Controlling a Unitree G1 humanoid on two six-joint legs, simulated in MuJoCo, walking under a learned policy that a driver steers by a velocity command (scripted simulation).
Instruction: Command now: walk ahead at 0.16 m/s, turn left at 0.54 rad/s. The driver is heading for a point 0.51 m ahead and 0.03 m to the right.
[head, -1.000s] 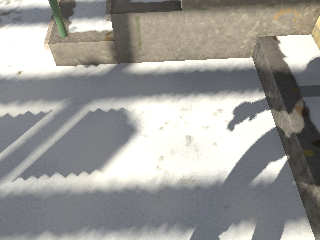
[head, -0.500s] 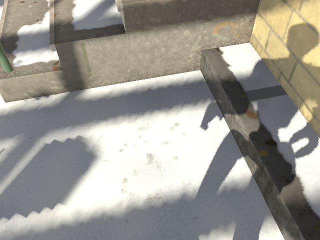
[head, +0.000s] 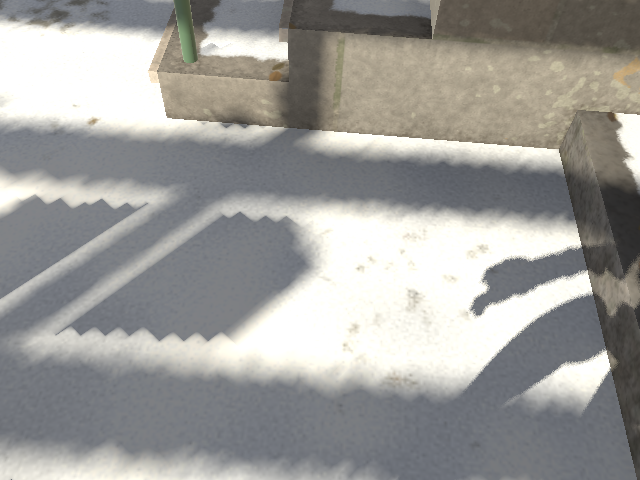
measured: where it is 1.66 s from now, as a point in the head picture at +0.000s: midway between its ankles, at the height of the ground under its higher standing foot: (316, 438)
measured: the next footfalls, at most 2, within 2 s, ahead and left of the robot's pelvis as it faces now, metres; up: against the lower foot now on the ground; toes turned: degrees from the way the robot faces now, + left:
left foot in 0.02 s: +0.04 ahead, +0.11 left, +0.00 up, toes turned +3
right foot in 0.54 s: +0.38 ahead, -0.06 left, +0.00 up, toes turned +6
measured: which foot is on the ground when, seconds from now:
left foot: up 0.00-0.00, down 0.02-0.56, up 0.58-0.94, down 0.96-1.00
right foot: down 0.00-0.02, up 0.04-0.52, down 0.54-0.98, up 1.00-1.00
